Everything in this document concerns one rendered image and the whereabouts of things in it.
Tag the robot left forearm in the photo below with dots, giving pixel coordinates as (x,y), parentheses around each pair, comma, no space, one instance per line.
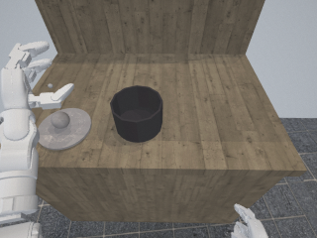
(19,163)

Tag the table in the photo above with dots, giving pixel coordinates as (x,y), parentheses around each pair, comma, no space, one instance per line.
(221,141)

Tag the left robot upper arm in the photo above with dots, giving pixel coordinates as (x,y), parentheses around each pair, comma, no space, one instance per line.
(22,230)

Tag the lid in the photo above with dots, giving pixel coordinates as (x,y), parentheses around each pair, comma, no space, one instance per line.
(56,139)

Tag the knob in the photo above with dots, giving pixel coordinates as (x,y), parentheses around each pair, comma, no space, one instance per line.
(60,120)

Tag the right robot hand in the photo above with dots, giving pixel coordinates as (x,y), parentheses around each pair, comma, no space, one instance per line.
(254,228)

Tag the pot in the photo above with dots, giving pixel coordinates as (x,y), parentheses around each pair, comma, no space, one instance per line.
(137,112)

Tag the left robot hand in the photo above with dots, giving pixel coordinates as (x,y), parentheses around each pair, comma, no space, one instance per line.
(19,72)

